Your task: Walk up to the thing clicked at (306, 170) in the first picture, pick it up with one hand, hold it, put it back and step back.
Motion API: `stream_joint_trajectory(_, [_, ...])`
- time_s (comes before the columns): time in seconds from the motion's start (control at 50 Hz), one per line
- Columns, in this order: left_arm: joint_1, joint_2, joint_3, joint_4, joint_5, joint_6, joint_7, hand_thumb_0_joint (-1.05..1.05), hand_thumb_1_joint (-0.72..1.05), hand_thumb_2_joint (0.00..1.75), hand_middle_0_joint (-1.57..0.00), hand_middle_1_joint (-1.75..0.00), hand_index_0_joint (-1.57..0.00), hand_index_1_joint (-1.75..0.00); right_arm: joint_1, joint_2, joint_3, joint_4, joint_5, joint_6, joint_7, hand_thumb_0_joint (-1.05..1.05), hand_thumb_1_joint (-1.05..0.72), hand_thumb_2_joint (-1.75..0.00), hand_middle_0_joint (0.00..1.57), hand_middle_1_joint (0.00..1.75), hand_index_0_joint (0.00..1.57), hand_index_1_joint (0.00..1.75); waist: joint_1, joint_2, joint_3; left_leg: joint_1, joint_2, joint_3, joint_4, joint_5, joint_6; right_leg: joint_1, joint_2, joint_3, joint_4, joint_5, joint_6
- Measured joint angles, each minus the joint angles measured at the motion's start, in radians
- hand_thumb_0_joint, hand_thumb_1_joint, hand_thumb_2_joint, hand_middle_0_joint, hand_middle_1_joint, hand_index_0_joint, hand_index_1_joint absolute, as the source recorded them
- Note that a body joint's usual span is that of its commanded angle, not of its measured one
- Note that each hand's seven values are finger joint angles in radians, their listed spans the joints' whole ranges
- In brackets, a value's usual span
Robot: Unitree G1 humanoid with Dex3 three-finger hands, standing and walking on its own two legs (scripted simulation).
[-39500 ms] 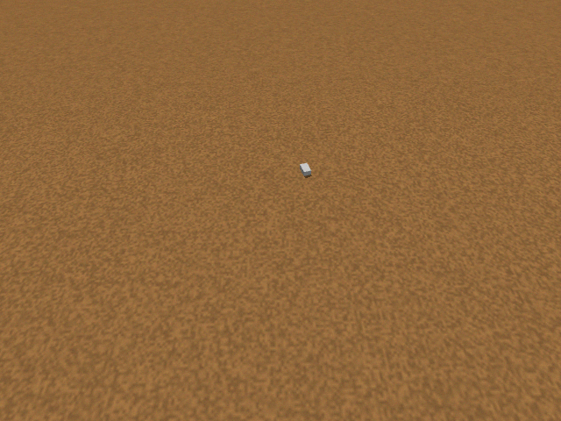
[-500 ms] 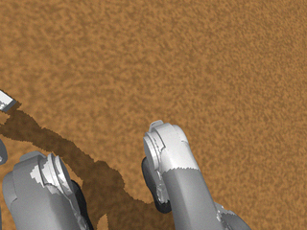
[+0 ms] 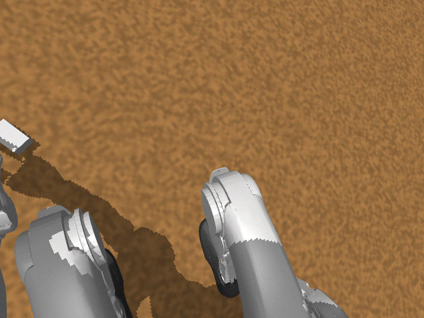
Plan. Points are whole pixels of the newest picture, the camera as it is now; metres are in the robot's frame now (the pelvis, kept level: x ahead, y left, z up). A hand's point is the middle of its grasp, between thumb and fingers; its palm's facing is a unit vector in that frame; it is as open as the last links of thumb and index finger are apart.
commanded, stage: rise first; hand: left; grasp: from above
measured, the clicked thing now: (11, 137) +0.48 +0.33 -0.30
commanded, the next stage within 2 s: approach in 0.48 s
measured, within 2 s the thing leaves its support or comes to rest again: neither
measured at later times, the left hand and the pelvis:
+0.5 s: hand out of the picture +0.44 +0.35 -0.19, palm faces -0.22 -0.36 -0.90, open 12.1 cm; pelvis +0.00 +0.00 +0.00, yaw +0 degrees
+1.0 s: hand out of the picture +0.49 +0.32 -0.17, palm faces -0.20 -0.35 -0.92, open 12.9 cm; pelvis +0.00 +0.00 +0.01, yaw -1 degrees
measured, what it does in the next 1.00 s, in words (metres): stands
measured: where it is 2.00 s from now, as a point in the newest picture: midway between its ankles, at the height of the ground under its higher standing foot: (172, 287)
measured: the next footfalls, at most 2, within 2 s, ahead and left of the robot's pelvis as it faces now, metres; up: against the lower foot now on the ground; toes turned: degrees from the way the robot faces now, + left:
none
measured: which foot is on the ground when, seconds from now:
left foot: down 0.00-1.00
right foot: down 0.00-1.00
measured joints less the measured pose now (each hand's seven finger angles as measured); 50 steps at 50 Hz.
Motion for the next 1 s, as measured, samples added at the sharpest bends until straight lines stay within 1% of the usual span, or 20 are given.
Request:
stream_joint_trajectory(0.06, [-0.007, 0.001, -0.003, 0.020, 0.002, -0.005, 0.002, 0.00, -0.20, 0.70, -0.44, -0.72, -0.43, -0.72, 0.001, -0.002, 0.003, 0.000, 0.001, -0.005, 0.000, 0.01, -0.91, -0.90, 0.19, 0.30, 0.20, 0.30, -0.003, -0.001, 0.002, 0.002, -0.001, -0.001, -0.001, 0.002, -0.002, 0.001, -0.001, -0.001, 0.000, 0.001, -0.001])
stream_joint_trajectory(0.2, [0.000, 0.002, 0.021, 0.021, 0.005, -0.017, 0.023, 0.00, -0.20, 0.69, -0.45, -0.72, -0.44, -0.72, 0.009, -0.006, 0.008, 0.002, -0.001, -0.010, -0.003, 0.01, -0.91, -0.90, 0.19, 0.30, 0.20, 0.30, -0.011, -0.005, 0.012, 0.006, -0.002, -0.006, -0.006, 0.003, -0.008, 0.002, -0.001, -0.006, -0.004, 0.004, -0.004])
stream_joint_trajectory(0.3, [0.000, 0.000, 0.041, 0.008, -0.004, -0.014, 0.032, 0.00, -0.20, 0.70, -0.44, -0.72, -0.43, -0.72, 0.011, -0.006, 0.010, 0.004, -0.008, -0.006, -0.002, 0.01, -0.91, -0.90, 0.19, 0.30, 0.20, 0.30, -0.014, -0.008, 0.015, 0.008, 0.000, -0.003, -0.011, 0.003, -0.008, 0.001, -0.001, -0.004, -0.007, 0.006, -0.003])
stream_joint_trajectory(0.46, [-0.018, 0.019, 0.030, 0.025, -0.004, -0.010, 0.023, 0.00, -0.21, 0.71, -0.44, -0.72, -0.43, -0.72, 0.006, -0.004, 0.010, 0.005, -0.011, -0.007, -0.003, 0.01, -0.91, -0.90, 0.19, 0.30, 0.20, 0.30, -0.019, -0.009, 0.022, 0.007, 0.000, -0.005, -0.009, 0.003, -0.003, 0.004, 0.001, -0.005, -0.010, 0.006, 0.001])
stream_joint_trajectory(0.54, [-0.014, 0.016, 0.024, 0.024, 0.000, -0.010, 0.025, 0.00, -0.21, 0.71, -0.44, -0.71, -0.42, -0.72, 0.008, -0.002, 0.010, 0.005, -0.010, -0.010, 0.000, 0.01, -0.91, -0.90, 0.19, 0.30, 0.20, 0.30, -0.018, -0.010, 0.021, 0.009, 0.000, -0.004, -0.008, 0.000, -0.001, 0.010, 0.001, -0.005, -0.012, 0.003, 0.002])
stream_joint_trajectory(0.64, [-0.001, 0.009, 0.029, 0.015, 0.003, -0.012, 0.027, 0.00, -0.22, 0.72, -0.43, -0.72, -0.42, -0.72, 0.013, 0.002, 0.012, 0.005, -0.006, -0.012, 0.004, 0.01, -0.91, -0.90, 0.19, 0.30, 0.20, 0.30, -0.016, -0.011, 0.010, 0.009, 0.000, -0.005, -0.009, -0.003, 0.000, 0.013, 0.000, -0.007, -0.015, 0.000, -0.001])
stream_joint_trajectory(0.76, [-0.039, 0.024, -0.007, 0.045, 0.004, -0.003, 0.030, 0.00, -0.26, 0.74, -0.39, -0.76, -0.38, -0.76, 0.007, 0.004, 0.016, 0.006, -0.009, -0.017, 0.003, 0.01, -0.91, -0.90, 0.19, 0.30, 0.20, 0.30, -0.023, -0.019, 0.012, 0.009, -0.002, -0.003, -0.010, -0.001, 0.001, 0.013, -0.001, -0.005, -0.015, 0.000, 0.001])
stream_joint_trajectory(0.8, [-0.065, 0.027, -0.031, 0.056, 0.004, 0.000, 0.033, 0.00, -0.28, 0.75, -0.38, -0.77, -0.37, -0.77, 0.005, 0.003, 0.018, 0.006, -0.013, -0.020, 0.001, 0.01, -0.91, -0.90, 0.19, 0.30, 0.20, 0.30, -0.028, -0.023, 0.016, 0.009, -0.002, -0.002, -0.011, 0.001, 0.001, 0.013, -0.002, -0.004, -0.015, 0.002, 0.002])
stream_joint_trajectory(0.88, [-0.120, 0.030, -0.058, 0.073, 0.010, 0.008, 0.039, 0.00, -0.31, 0.77, -0.35, -0.80, -0.34, -0.80, 0.004, 0.001, 0.022, 0.009, -0.018, -0.022, -0.003, 0.00, -0.91, -0.90, 0.19, 0.30, 0.20, 0.30, -0.048, -0.027, 0.022, 0.008, -0.003, -0.004, -0.012, 0.001, 0.000, 0.013, -0.002, -0.006, -0.018, 0.002, 0.001])
stream_joint_trajectory(0.96, [-0.165, 0.034, -0.048, 0.080, 0.024, 0.027, 0.049, 0.00, -0.33, 0.80, -0.34, -0.81, -0.32, -0.82, 0.013, -0.006, 0.031, 0.002, -0.019, -0.014, -0.005, 0.00, -0.91, -0.90, 0.19, 0.30, 0.20, 0.30, -0.074, -0.023, 0.021, 0.007, 0.000, -0.010, -0.016, -0.004, -0.003, 0.011, 0.000, -0.011, -0.025, 0.001, -0.001])
stream_joint_trajectory(1.0, [-0.173, 0.037, -0.036, 0.078, 0.030, 0.041, 0.051, 0.00, -0.35, 0.81, -0.33, -0.82, -0.31, -0.82, 0.022, -0.010, 0.034, -0.005, -0.016, -0.007, -0.005, 0.00, -0.91, -0.90, 0.19, 0.30, 0.20, 0.30, -0.086, -0.015, 0.017, 0.005, 0.002, -0.012, -0.018, -0.009, -0.004, 0.009, 0.001, -0.014, -0.029, -0.001, -0.002])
